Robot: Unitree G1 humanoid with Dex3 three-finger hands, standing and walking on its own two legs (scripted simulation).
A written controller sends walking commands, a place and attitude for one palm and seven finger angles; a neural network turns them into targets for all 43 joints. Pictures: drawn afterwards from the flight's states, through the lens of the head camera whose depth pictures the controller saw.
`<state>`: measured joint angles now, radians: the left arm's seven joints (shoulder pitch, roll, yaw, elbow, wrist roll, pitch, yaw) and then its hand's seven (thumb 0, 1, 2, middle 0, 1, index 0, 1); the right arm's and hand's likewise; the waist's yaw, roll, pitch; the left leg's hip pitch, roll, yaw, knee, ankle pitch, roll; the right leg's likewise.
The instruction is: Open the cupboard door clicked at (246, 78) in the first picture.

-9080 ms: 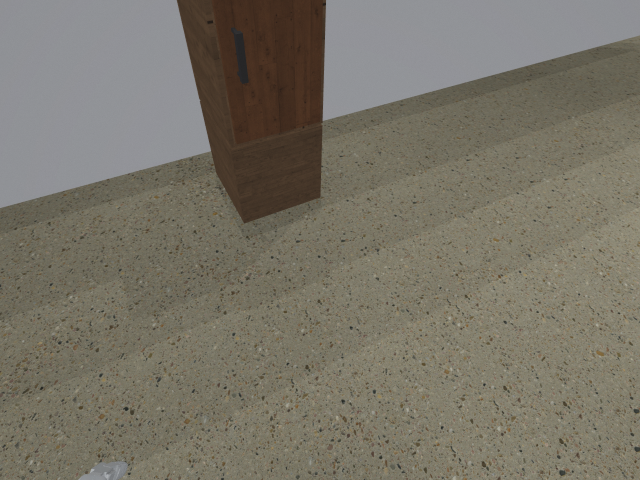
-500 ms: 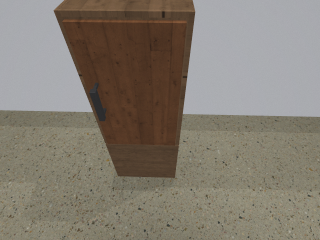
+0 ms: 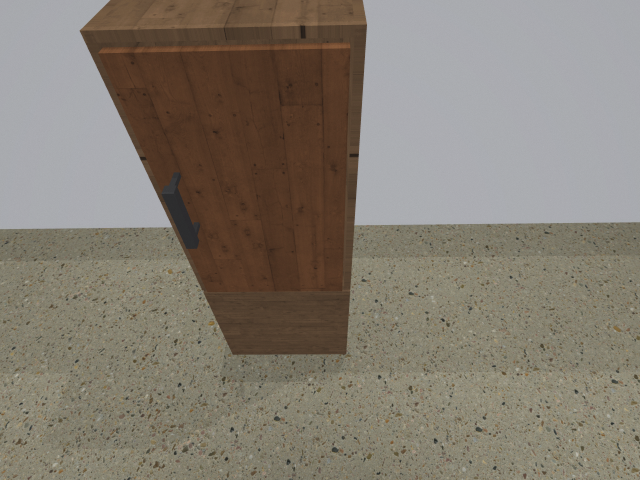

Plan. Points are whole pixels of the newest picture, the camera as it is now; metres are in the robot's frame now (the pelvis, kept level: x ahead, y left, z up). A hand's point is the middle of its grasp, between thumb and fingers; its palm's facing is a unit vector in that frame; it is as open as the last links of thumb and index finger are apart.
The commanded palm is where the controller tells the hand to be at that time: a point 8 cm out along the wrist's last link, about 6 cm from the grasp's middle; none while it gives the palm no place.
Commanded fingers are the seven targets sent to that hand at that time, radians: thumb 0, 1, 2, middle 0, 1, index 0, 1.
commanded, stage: come to a stop and stand still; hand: left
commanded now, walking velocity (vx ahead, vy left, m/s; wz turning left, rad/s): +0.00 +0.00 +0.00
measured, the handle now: (184, 211) +0.55 +0.28 -0.03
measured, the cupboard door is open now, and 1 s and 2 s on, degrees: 0 0 0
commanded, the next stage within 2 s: look again from close up in 0.48 s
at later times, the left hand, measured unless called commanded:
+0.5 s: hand out of the picture -0.05 +0.14 -0.17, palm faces +0.05 -0.99 -0.16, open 7.4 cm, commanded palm none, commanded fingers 0.00 0.90 0.90 -0.20 -0.30 -0.20 -0.30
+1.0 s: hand out of the picture -0.01 +0.19 -0.17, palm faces +0.05 -0.97 -0.22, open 7.4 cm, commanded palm none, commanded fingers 0.00 0.90 0.90 -0.20 -0.30 -0.20 -0.30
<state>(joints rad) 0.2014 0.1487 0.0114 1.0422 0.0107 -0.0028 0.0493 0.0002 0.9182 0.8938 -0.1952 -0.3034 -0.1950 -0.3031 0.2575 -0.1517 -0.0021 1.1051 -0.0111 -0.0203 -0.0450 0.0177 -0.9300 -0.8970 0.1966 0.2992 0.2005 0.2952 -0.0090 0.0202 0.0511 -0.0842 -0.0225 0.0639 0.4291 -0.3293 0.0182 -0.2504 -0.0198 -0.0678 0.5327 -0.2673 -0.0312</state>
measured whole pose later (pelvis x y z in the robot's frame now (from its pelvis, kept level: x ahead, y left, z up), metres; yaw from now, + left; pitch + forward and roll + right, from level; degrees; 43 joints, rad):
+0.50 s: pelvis -0.02 -0.02 +0.00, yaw +1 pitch -1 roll +0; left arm 0.32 0.13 -0.01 1.11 0.01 -0.01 0.03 0.00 0.91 0.89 -0.20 -0.30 -0.20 -0.30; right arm 0.36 -0.11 0.02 1.16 -0.01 -0.01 -0.03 0.01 -0.91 -0.90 0.19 0.30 0.20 0.29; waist 0.00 -0.01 0.04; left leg -0.12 0.02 0.03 0.42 -0.28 -0.01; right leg -0.23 0.02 -0.11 0.42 -0.18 -0.07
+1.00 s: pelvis -0.02 +0.02 +0.00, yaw +1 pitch -1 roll +0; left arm 0.29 0.14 0.00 1.10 0.01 -0.02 0.04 0.01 0.92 0.89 -0.19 -0.30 -0.19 -0.30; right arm 0.34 -0.13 0.03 1.09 -0.02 -0.04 -0.03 0.02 -0.92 -0.90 0.20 0.30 0.20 0.30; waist 0.00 0.03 0.01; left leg -0.12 -0.04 0.05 0.45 -0.31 0.05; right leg -0.25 -0.04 -0.08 0.49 -0.22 -0.01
